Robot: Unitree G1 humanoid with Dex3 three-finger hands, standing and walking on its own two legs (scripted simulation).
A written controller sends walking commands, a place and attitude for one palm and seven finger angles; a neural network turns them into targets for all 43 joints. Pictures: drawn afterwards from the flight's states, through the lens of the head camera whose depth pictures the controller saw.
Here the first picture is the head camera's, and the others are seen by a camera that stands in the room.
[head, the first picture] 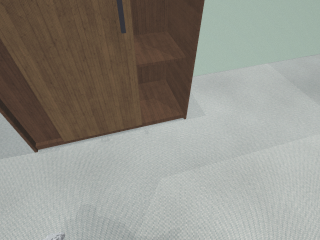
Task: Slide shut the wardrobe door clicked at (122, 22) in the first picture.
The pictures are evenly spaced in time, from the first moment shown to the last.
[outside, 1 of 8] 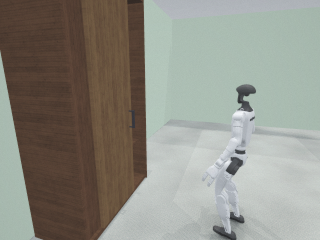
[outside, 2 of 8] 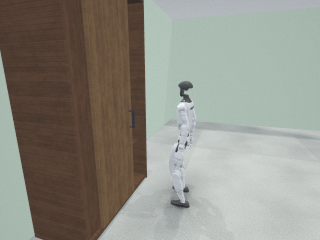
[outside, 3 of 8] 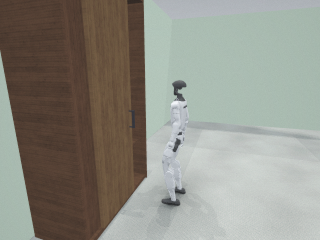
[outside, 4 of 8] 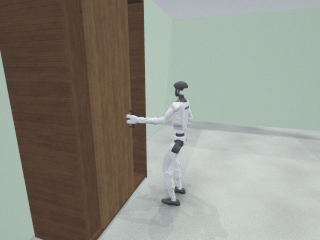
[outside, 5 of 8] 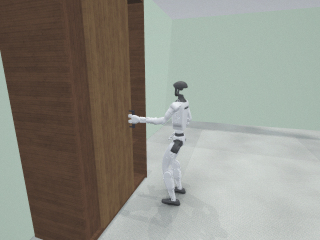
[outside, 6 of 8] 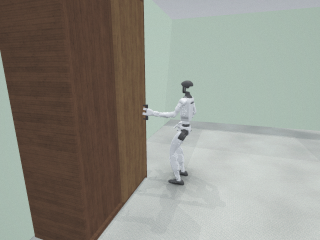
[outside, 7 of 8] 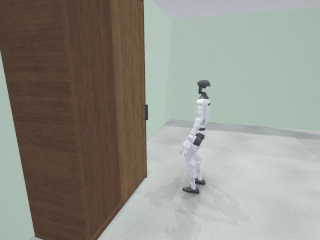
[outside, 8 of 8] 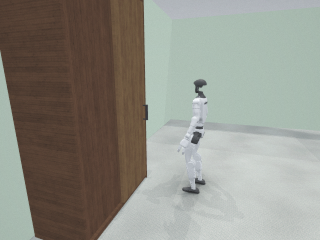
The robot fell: no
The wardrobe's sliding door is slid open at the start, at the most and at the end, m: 0.37 0.37 0.01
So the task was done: yes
